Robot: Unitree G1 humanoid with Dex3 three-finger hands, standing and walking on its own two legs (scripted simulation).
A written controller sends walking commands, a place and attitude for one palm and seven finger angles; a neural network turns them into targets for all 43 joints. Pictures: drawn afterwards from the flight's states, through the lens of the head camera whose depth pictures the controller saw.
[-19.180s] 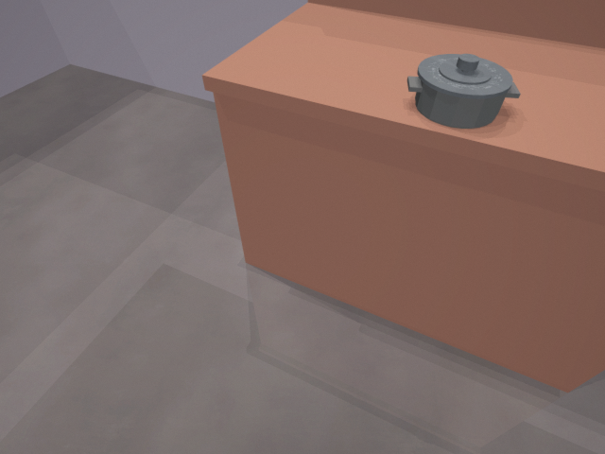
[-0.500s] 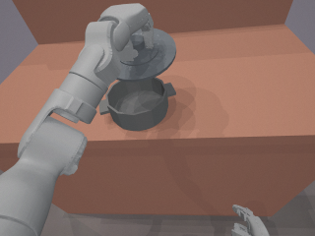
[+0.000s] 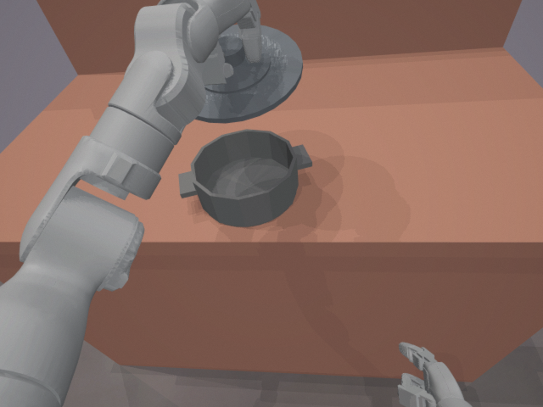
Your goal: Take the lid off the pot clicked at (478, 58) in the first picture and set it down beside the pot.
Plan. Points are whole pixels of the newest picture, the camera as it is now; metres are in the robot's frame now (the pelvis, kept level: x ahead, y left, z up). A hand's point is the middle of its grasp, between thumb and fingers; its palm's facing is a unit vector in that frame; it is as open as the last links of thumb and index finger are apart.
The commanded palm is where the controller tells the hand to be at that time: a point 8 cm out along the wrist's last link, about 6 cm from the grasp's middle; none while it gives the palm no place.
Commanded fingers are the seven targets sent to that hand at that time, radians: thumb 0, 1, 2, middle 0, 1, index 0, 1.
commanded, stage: lift the lid straight up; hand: left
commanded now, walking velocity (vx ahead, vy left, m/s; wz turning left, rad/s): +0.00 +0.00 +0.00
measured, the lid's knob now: (228, 52) +0.48 +0.05 +0.30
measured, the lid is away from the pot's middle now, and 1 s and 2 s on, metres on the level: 0.02 0.11 0.24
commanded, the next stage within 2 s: move the lid sideways beside the pot in 0.02 s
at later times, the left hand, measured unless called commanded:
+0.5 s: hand (183, 61) +0.45 +0.11 +0.31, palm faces -0.03 -0.02 -1.00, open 6.5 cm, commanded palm +0.41 +0.12 +0.38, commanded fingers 0.00 0.53 1.19 -0.96 -0.89 -1.05 -0.93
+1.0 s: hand (132, 68) +0.44 +0.17 +0.31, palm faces -0.07 -0.03 -1.00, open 6.5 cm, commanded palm +0.41 +0.18 +0.38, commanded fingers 0.00 0.53 1.19 -0.96 -0.89 -1.05 -0.93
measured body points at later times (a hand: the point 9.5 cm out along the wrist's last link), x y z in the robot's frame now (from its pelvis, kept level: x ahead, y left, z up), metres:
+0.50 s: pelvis +0.00 +0.00 +0.00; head +0.00 -0.04 +0.45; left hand +0.44 +0.10 +0.36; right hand +0.16 -0.23 -0.12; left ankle +0.01 +0.07 -0.74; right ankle -0.01 -0.10 -0.74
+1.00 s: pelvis -0.01 +0.01 +0.00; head +0.00 -0.03 +0.45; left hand +0.44 +0.17 +0.36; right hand +0.17 -0.22 -0.11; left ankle +0.01 +0.07 -0.74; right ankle -0.01 -0.10 -0.74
